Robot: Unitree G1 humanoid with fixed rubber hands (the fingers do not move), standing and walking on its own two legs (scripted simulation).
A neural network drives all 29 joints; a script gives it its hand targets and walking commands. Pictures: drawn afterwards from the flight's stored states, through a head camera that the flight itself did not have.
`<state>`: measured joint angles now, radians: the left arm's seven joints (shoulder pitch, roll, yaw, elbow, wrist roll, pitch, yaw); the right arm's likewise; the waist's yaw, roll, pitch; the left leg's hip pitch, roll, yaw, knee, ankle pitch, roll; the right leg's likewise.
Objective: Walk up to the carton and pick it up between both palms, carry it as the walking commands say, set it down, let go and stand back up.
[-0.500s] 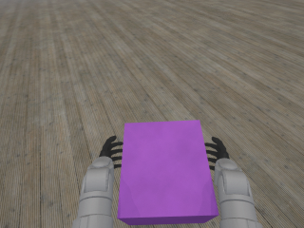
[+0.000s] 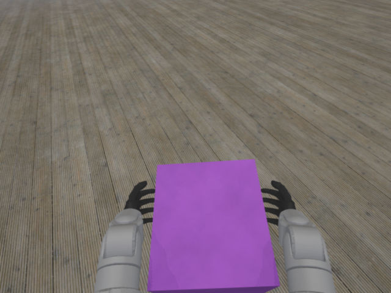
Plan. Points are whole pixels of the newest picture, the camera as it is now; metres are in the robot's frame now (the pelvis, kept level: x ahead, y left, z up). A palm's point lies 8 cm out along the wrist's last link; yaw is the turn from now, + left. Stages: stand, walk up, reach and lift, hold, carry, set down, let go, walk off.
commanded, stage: hold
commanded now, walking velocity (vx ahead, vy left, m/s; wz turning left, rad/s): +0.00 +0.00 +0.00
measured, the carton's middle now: (209, 228) +0.29 -0.01 -0.04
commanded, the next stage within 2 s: carry in 1.08 s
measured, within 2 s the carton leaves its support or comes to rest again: neither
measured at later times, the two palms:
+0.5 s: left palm (133, 218) +0.28 +0.15 +0.04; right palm (288, 218) +0.27 -0.16 +0.03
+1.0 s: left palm (132, 217) +0.28 +0.15 +0.04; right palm (287, 218) +0.27 -0.16 +0.03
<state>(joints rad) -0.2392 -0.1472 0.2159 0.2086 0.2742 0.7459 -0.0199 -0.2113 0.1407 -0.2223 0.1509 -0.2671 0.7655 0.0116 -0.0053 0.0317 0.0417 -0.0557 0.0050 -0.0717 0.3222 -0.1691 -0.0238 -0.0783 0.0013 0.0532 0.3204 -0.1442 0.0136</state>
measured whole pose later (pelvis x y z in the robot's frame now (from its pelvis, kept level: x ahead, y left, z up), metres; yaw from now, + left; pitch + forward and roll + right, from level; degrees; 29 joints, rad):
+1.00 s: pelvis +0.00 +0.00 +0.00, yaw +0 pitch -6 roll +0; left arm -0.19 -0.14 0.18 0.16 0.26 0.76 -0.02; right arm -0.16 0.13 -0.19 0.11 -0.25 0.77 -0.01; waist -0.01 0.02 0.04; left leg -0.03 0.01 -0.08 0.32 -0.17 -0.02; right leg -0.05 0.00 0.05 0.31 -0.14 0.02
